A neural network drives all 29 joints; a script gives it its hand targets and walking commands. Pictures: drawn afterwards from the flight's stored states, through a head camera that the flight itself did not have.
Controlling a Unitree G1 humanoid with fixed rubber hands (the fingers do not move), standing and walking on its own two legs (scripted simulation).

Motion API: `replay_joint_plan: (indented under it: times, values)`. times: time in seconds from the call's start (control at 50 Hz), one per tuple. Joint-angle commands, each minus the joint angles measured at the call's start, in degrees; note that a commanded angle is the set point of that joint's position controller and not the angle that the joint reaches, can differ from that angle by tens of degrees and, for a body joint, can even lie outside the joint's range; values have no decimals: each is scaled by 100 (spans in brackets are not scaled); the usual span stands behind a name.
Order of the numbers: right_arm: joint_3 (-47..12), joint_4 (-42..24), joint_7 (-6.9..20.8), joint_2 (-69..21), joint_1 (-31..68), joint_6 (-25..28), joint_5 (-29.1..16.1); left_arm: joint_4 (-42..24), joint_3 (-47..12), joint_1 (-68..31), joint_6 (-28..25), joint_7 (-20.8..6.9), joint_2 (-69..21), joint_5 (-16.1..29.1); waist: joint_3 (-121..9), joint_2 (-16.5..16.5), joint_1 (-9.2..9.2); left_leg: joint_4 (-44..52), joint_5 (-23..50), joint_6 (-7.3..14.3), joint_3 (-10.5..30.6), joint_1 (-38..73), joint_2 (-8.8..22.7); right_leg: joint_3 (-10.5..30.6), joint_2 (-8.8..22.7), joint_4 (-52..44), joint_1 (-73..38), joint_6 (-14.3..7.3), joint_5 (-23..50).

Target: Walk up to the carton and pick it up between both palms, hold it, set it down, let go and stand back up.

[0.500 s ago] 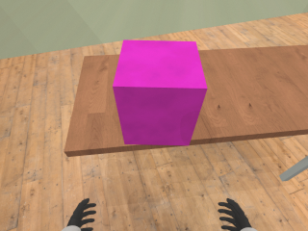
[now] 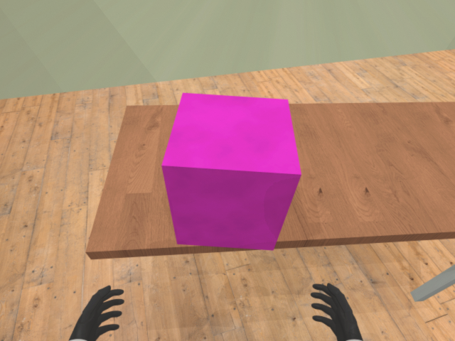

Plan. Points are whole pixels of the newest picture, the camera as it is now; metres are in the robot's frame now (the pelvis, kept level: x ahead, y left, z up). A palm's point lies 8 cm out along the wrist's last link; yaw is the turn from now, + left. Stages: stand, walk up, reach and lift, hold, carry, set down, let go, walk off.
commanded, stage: reach and lift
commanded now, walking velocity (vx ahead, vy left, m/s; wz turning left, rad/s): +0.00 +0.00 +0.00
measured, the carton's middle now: (230, 175) +0.42 +0.03 +0.05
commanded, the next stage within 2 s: none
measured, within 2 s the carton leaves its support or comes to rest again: neither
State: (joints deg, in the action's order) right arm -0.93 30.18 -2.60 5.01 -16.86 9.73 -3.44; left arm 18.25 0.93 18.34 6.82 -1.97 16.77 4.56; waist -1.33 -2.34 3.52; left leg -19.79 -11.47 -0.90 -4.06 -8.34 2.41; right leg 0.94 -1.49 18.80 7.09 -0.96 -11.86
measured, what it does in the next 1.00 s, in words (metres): stands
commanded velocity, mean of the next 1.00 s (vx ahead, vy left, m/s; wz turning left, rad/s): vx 0.00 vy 0.00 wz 0.00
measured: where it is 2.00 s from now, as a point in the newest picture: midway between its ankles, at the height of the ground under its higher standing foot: outside the picture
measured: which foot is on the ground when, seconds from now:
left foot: down 0.00-1.00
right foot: down 0.00-1.00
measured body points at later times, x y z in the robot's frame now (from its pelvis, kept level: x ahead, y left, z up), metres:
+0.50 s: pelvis +0.01 +0.00 +0.00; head -0.01 +0.02 +0.45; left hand +0.17 +0.24 -0.01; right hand +0.18 -0.19 -0.01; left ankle -0.01 +0.12 -0.75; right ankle -0.02 -0.11 -0.75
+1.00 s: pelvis +0.00 +0.00 +0.00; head -0.01 +0.02 +0.45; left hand +0.23 +0.24 +0.05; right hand +0.24 -0.19 +0.05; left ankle -0.01 +0.12 -0.75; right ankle -0.02 -0.11 -0.75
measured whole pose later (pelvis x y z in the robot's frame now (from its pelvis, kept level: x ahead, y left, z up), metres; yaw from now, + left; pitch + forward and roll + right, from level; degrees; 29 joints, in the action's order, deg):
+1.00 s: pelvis +0.00 +0.00 +0.00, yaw +1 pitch -1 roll -1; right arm -1.9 -1.1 -7.6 10.8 -14.2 -5.3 -14.1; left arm -1.8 -0.3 10.6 11.0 -0.8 18.9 15.0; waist -1.1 -1.1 2.5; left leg -17.0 -10.2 -0.7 -3.0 -5.3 2.2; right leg 0.0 -1.4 13.1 2.2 -0.7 -9.3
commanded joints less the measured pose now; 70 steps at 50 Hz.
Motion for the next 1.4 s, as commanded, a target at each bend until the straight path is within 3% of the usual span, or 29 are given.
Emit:
replay_joint_plan:
  times: [0.0, 0.14, 0.34, 0.42, 0.52, 0.62, 0.7, 0.82, 0.96, 1.1, 1.38]
  values:
    - [14, -1008, -25, 472, -25, 282, -195, -1058, 168, -132, -334, -25, 564, 67, -426, 424, 1, 11, 2063, -169, -158, 662, -219, 68, -72, -464, 226, 56, 931]
    - [-64, -1590, -65, 673, -341, 412, -447, -1480, 178, 161, -510, -33, 476, 90, -320, 445, 88, 71, 2485, -289, -107, 831, -212, 47, -161, -577, 67, 23, 1243]
    - [-133, -2553, -148, 782, -924, 436, -690, -2121, 148, 392, -776, -20, 421, 268, -140, 444, 43, 179, 2468, -357, -115, 942, -193, 94, -120, -689, -91, 14, 1411]
    - [-147, -2977, -170, 773, -1021, 409, -725, -2287, 134, 402, -898, -15, 467, 411, -33, 434, 46, 246, 2160, -343, -140, 855, -167, 110, -57, -728, -100, 12, 1233]
    - [-43, -3522, -189, 727, -636, 228, -688, -2391, 41, 90, -989, 46, 571, 711, 143, 443, 121, 357, 1288, -294, -171, 607, -77, 59, 66, -821, 61, -22, 396]
    - [39, -3710, -249, 669, -208, -98, -680, -2370, -57, -551, -1040, 161, 720, 1034, 126, 335, 1, 387, 496, -152, -140, 497, -13, 86, 220, -826, 205, -2, -103]
    - [73, -3725, -355, 692, 80, -336, -755, -2298, -71, -894, -1044, 204, 797, 1182, -1, 327, -58, 348, 511, -67, -68, 487, 10, 110, 280, -797, 125, 23, 55]
    - [56, -3835, -515, 845, 616, -899, -892, -2472, 99, -1267, -380, 126, 864, 1109, -200, 313, -64, 388, 915, -48, 33, 459, -4, 93, 266, -796, -205, 69, 602]
    - [216, -4285, -513, 1198, 1003, -1452, -1158, -3137, 266, -1631, 456, 103, 828, 1015, -557, 390, -156, 317, 1666, -143, 163, 656, -58, 60, 109, -727, -441, 77, 1408]
    - [367, -4493, -515, 1480, 1575, -1911, -1449, -3497, 384, -2179, 1079, 91, 813, 1006, -714, 482, -237, 278, 2092, -231, 281, 924, -82, 25, 34, -790, -495, 35, 1751]
    - [513, -4099, -611, 1775, 3467, -2622, -1623, -3210, 711, -3857, 2071, 153, 936, 1050, -1011, 289, -364, 362, 1526, -115, 264, 902, -141, -11, 30, -680, -515, 145, 1692]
